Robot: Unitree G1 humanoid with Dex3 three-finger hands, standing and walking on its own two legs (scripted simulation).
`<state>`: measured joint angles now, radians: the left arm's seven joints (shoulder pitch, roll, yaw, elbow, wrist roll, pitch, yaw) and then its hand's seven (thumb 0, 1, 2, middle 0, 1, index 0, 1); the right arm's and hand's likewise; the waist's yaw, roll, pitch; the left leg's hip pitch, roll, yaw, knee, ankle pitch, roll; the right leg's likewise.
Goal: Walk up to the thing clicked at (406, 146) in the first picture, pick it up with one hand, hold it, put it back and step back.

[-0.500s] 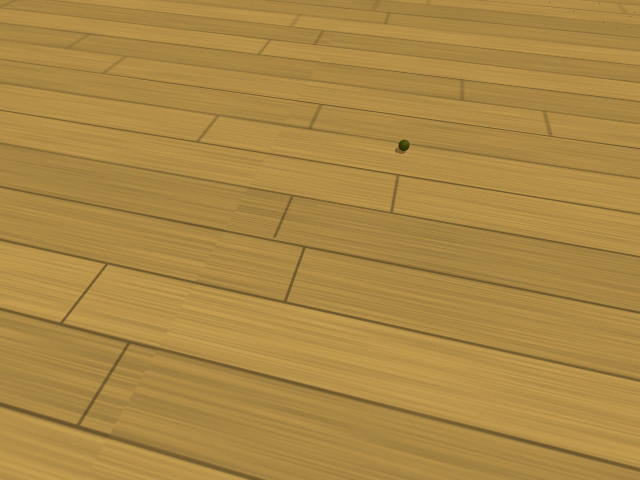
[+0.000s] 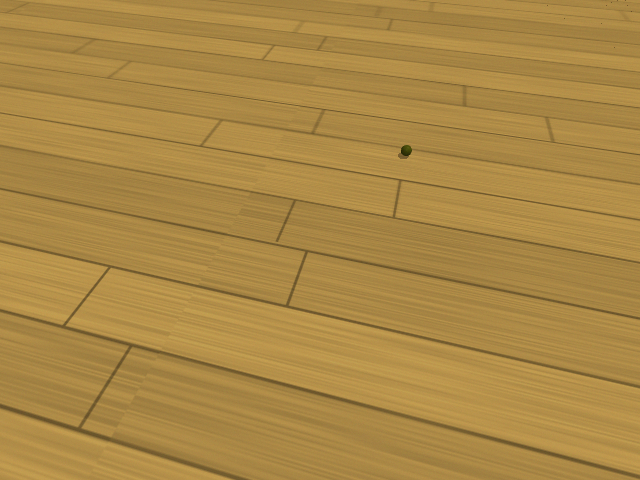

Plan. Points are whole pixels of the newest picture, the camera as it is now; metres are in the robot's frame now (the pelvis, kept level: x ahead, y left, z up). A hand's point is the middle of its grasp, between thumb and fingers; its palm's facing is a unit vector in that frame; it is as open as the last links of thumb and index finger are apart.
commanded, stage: stand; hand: left
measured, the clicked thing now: (406, 150) +1.85 -0.46 -0.75
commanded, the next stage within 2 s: walk up in 0.62 s
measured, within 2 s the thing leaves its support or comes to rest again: neither
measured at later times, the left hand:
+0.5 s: hand out of the picture +0.07 +0.25 -0.16, palm faces -0.02 -0.94 -0.33, open 7.4 cm
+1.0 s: hand (162, 404) +0.26 +0.24 -0.12, palm faces -0.21 -0.81 -0.55, open 7.4 cm
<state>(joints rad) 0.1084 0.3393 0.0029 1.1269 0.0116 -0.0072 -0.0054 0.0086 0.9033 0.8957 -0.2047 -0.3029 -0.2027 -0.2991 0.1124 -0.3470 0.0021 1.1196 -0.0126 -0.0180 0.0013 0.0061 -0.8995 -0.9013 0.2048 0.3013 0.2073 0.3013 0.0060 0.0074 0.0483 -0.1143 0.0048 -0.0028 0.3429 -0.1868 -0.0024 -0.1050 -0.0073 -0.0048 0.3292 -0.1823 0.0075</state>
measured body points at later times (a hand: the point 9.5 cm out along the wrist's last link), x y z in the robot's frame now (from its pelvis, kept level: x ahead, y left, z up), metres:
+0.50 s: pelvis +0.00 +0.00 +0.00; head +0.01 +0.00 +0.45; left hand +0.07 +0.30 -0.13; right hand +0.07 -0.30 -0.13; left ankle +0.00 +0.12 -0.75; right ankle +0.00 -0.12 -0.75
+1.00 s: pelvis +0.09 -0.06 -0.05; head +0.05 -0.10 +0.40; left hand +0.27 +0.28 -0.08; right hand +0.10 -0.43 -0.17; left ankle +0.01 +0.11 -0.73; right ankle +0.09 -0.20 -0.75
